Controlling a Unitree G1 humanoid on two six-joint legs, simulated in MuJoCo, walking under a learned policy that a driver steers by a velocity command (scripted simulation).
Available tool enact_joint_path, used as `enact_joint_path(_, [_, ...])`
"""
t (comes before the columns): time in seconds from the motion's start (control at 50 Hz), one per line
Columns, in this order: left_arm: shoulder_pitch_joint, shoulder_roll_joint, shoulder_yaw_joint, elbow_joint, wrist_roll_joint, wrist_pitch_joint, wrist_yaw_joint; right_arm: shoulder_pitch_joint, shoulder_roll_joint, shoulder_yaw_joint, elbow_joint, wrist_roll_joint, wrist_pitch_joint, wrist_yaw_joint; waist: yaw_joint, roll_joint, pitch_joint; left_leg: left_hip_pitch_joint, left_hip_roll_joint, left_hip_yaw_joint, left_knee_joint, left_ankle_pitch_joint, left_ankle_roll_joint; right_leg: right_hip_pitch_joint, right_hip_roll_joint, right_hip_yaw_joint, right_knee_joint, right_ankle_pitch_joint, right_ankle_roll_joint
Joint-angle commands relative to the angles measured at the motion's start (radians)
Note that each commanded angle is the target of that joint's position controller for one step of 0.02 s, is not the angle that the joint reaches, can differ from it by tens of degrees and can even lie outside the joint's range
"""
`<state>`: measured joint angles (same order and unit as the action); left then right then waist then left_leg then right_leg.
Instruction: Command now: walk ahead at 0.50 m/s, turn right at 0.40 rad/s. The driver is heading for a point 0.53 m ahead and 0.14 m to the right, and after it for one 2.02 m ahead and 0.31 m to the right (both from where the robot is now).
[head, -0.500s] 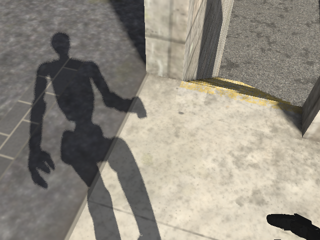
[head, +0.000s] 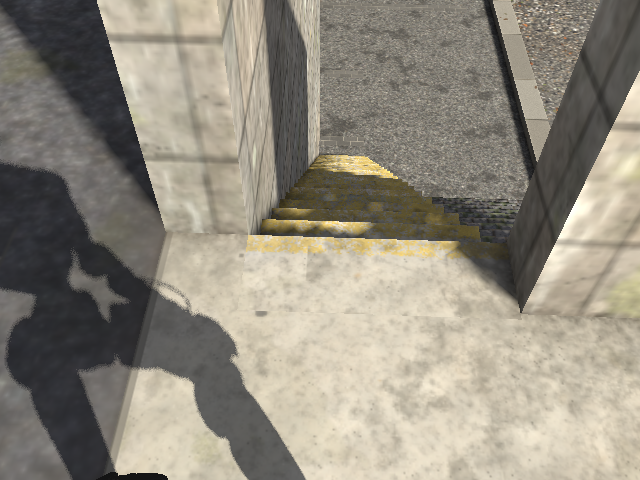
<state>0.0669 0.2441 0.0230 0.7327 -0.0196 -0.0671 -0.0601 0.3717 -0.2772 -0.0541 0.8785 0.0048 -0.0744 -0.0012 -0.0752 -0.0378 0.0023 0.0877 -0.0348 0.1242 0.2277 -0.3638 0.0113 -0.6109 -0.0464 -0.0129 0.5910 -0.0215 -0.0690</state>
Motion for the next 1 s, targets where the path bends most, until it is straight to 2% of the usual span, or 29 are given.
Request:
enact_joint_path(0.02, [0.001,0.122,0.045,-0.089,0.004,-0.014,-0.010,-0.025,-0.193,-0.045,-0.050,0.003,0.012,-0.019,0.078,0.132,-0.032,0.032,0.288,-0.030,0.209,1.000,0.107,0.100,0.071,-0.077,-0.007,-0.121,-0.052])
enact_joint_path(0.04, [0.156,0.167,0.074,-0.050,0.002,-0.012,-0.003,-0.034,-0.187,-0.042,-0.060,0.001,0.022,-0.027,0.155,0.112,-0.116,-0.034,0.246,0.012,0.412,1.059,0.076,0.315,0.115,-0.089,-0.054,-0.079,-0.083])
enact_joint_path(0.06, [0.328,0.258,0.106,-0.022,0.004,-0.005,0.014,-0.022,-0.168,-0.029,-0.091,-0.014,0.016,-0.035,0.216,0.005,-0.229,-0.287,0.202,0.028,0.730,0.780,0.035,0.639,-0.036,0.151,-0.058,-0.029,-0.153])
enact_joint_path(0.08, [0.338,0.353,0.120,-0.023,-0.003,-0.007,0.020,0.087,-0.011,0.024,-0.130,-0.039,-0.021,-0.013,0.112,-0.238,-0.333,-0.750,-0.020,-0.065,1.059,-0.139,-0.030,0.996,-0.278,0.716,-0.161,-0.199,-0.348])
enact_joint_path(0.1, [0.378,0.254,0.098,-0.024,-0.005,-0.007,0.028,-0.004,-0.112,0.004,-0.126,-0.003,-0.062,0.005,0.186,-0.148,-0.383,-0.868,0.005,-0.243,1.157,-0.189,-0.015,1.041,-0.285,0.826,-0.272,-0.302,-0.338])
enact_joint_path(0.12, [0.333,0.215,0.088,-0.031,0.003,-0.009,0.035,-0.100,-0.150,-0.006,-0.162,0.030,-0.082,0.013,0.189,-0.108,-0.230,-0.934,0.053,-0.238,1.139,-0.100,0.003,0.933,-0.248,0.670,-0.283,-0.227,-0.286])
enact_joint_path(0.16, [0.202,0.173,0.075,-0.070,0.007,-0.006,0.038,-0.155,-0.142,-0.008,-0.172,-0.004,-0.085,0.000,0.114,0.057,-0.098,-0.831,0.122,-0.217,0.981,0.017,-0.003,0.638,-0.174,0.471,-0.304,-0.008,-0.236])
enact_joint_path(0.24, [0.168,0.175,0.073,-0.094,0.011,-0.007,0.052,-0.139,-0.098,-0.005,-0.200,-0.025,-0.041,-0.001,0.047,0.019,-0.054,-0.710,0.137,-0.196,0.813,0.064,-0.054,0.409,-0.126,0.365,-0.375,0.133,-0.252])
enact_joint_path(0.36, [0.266,0.214,0.082,-0.061,-0.004,0.007,0.081,-0.367,-0.055,0.015,-0.261,-0.019,-0.043,0.006,0.130,-0.032,-0.013,-0.616,0.045,-0.170,0.380,0.442,-0.073,0.337,-0.028,0.273,-0.352,0.014,-0.157])
enact_joint_path(0.46, [0.321,0.203,0.077,-0.031,-0.005,0.028,0.095,-0.439,-0.117,-0.005,-0.291,0.001,-0.064,0.027,0.137,-0.075,0.006,-0.580,0.024,-0.221,0.233,0.372,-0.044,0.477,-0.081,0.421,-0.265,-0.104,-0.119])
enact_joint_path(0.5, [0.282,0.218,0.082,-0.040,0.014,0.036,0.090,-0.366,-0.162,-0.021,-0.279,-0.010,-0.078,0.022,0.099,-0.110,-0.007,-0.492,0.030,-0.209,0.217,0.282,-0.013,0.500,-0.086,0.452,-0.193,-0.025,-0.099])
enact_joint_path(0.52, [0.289,0.194,0.074,-0.038,0.005,0.038,0.087,-0.279,-0.177,-0.035,-0.257,-0.014,-0.083,0.016,0.055,-0.099,-0.058,-0.353,0.037,-0.199,0.180,0.292,0.019,0.480,-0.048,0.436,-0.108,0.048,-0.072])
enact_joint_path(0.54, [0.271,0.150,0.052,-0.059,0.016,0.040,0.083,-0.157,-0.208,-0.044,-0.244,-0.036,-0.088,0.008,-0.003,-0.039,-0.170,-0.133,0.149,-0.280,0.217,0.341,0.077,0.391,0.007,0.378,0.123,0.036,-0.034])
enact_joint_path(0.56, [0.457,-0.058,-0.020,-0.038,0.162,-0.022,-0.004,0.007,-0.173,-0.004,-0.232,-0.049,-0.058,-0.012,0.012,0.416,-0.474,0.442,0.390,-0.676,0.194,0.504,0.399,0.021,0.264,0.252,0.422,-0.375,0.072])
enact_joint_path(0.58, [0.427,0.043,0.011,-0.033,0.113,-0.060,-0.035,0.069,-0.124,0.001,-0.234,-0.060,-0.043,-0.009,-0.049,0.311,-0.355,0.463,0.469,-0.876,0.133,0.461,0.426,-0.299,0.208,0.194,0.698,-0.604,0.089])
enact_joint_path(0.6, [0.338,0.112,0.034,-0.024,0.077,-0.071,-0.032,0.016,-0.130,-0.009,-0.233,-0.060,-0.044,-0.008,-0.035,0.133,-0.159,0.243,0.465,-0.725,0.129,0.524,0.356,-0.324,0.114,0.163,0.781,-0.515,0.085])
enact_joint_path(0.62, [0.277,0.121,0.036,-0.031,0.072,-0.064,-0.009,-0.050,-0.091,0.000,-0.238,-0.047,-0.041,-0.014,-0.005,0.094,-0.125,0.044,0.422,-0.566,0.104,0.589,0.305,-0.236,0.037,0.129,0.758,-0.437,0.087])
enact_joint_path(0.64, [0.251,0.107,0.034,-0.050,0.095,-0.054,0.009,-0.085,-0.040,0.020,-0.233,-0.032,-0.043,-0.015,0.038,0.137,-0.135,-0.078,0.369,-0.449,0.070,0.740,0.287,-0.136,-0.017,0.120,0.685,-0.400,0.087])
enact_joint_path(0.66, [0.250,0.085,0.020,-0.060,0.121,-0.043,0.015,-0.134,-0.019,0.023,-0.253,-0.036,-0.046,-0.024,0.073,0.147,-0.140,-0.139,0.347,-0.376,0.054,0.893,0.286,-0.072,-0.038,0.106,0.662,-0.424,0.105])
enact_joint_path(0.68, [0.252,0.072,0.014,-0.066,0.124,-0.028,0.016,-0.199,-0.028,0.013,-0.286,-0.037,-0.050,-0.034,0.094,0.133,-0.159,-0.174,0.326,-0.320,0.039,0.939,0.282,-0.022,-0.038,0.076,0.632,-0.461,0.129])
enact_joint_path(0.74, [0.304,0.078,0.010,-0.036,0.086,-0.013,-0.022,-0.308,-0.154,-0.046,-0.331,-0.061,-0.068,-0.025,0.133,0.109,-0.123,-0.378,0.240,-0.119,-0.005,0.859,0.260,0.162,-0.022,-0.020,0.478,-0.282,0.164])
enact_joint_path(0.78, [0.224,0.053,-0.009,-0.057,0.094,-0.004,-0.043,-0.290,-0.190,-0.066,-0.307,-0.064,-0.067,-0.022,0.107,0.104,-0.066,-0.427,0.239,-0.089,-0.030,0.754,0.257,0.176,-0.023,-0.039,0.370,-0.190,0.139])
enact_joint_path(0.82, [0.185,0.060,-0.014,-0.072,0.079,-0.006,-0.047,-0.238,-0.186,-0.073,-0.296,-0.064,-0.063,-0.020,0.076,0.087,-0.055,-0.299,0.319,-0.128,-0.020,0.731,0.274,0.108,-0.053,0.003,0.265,-0.163,0.114])
enact_joint_path(0.84, [0.189,0.091,-0.002,-0.068,0.057,-0.016,-0.039,-0.245,-0.172,-0.074,-0.308,-0.061,-0.055,-0.014,0.066,0.090,-0.054,-0.228,0.352,-0.147,-0.011,0.709,0.276,0.084,-0.065,0.026,0.246,-0.165,0.106])
enact_joint_path(0.86, [0.175,0.099,0.003,-0.075,0.058,-0.020,-0.030,-0.249,-0.165,-0.073,-0.312,-0.057,-0.054,-0.016,0.056,0.093,-0.064,-0.170,0.363,-0.138,0.000,0.672,0.265,0.066,-0.074,0.033,0.208,-0.165,0.098])
enact_joint_path(0.9, [0.126,0.116,0.016,-0.093,0.067,-0.025,-0.010,-0.225,-0.153,-0.070,-0.301,-0.045,-0.047,-0.009,0.036,0.097,-0.059,-0.150,0.343,-0.145,0.032,0.629,0.249,0.092,-0.055,0.016,0.142,-0.171,0.085])
enact_joint_path(0.94, [0.109,0.104,0.017,-0.103,0.050,-0.042,0.002,-0.237,-0.131,-0.057,-0.286,-0.019,-0.032,0.011,0.052,0.077,-0.067,-0.161,0.307,-0.137,0.097,0.544,0.188,0.182,-0.039,0.018,0.004,-0.138,0.069])
enact_joint_path(0.98, [0.108,0.112,0.024,-0.108,0.003,-0.067,-0.010,-0.241,-0.083,-0.028,-0.254,0.001,-0.018,0.052,0.090,0.048,-0.121,-0.304,0.178,-0.062,0.220,0.584,0.076,0.484,0.007,-0.018,-0.186,0.218,0.017])
enact_joint_path(1.0, [0.106,0.193,0.032,-0.155,-0.004,-0.068,-0.006,-0.111,-0.053,-0.020,-0.244,-0.002,-0.018,0.064,0.049,-0.053,-0.281,-0.359,0.108,-0.015,0.309,0.448,-0.020,0.700,-0.170,0.139,-0.122,0.688,-0.139])
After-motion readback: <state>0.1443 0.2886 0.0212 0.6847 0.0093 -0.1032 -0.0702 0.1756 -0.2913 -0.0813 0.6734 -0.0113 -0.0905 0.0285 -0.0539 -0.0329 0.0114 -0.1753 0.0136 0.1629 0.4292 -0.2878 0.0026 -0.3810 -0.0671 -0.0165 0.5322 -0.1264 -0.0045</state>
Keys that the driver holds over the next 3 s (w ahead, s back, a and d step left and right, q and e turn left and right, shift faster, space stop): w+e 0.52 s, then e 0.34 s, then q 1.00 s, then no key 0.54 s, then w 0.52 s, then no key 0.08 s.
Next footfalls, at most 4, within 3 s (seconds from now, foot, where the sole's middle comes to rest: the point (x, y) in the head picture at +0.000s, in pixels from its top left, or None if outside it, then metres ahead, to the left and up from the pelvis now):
0.06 right None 0.20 -0.11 -0.77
0.54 left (297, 444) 0.55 0.03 -0.77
0.98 right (425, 477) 0.46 -0.22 -0.77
1.94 right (406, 451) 0.52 -0.19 -0.77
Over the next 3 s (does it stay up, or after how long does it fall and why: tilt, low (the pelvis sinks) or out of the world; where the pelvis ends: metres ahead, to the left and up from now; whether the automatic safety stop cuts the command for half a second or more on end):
stays up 0.66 -0.05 0.01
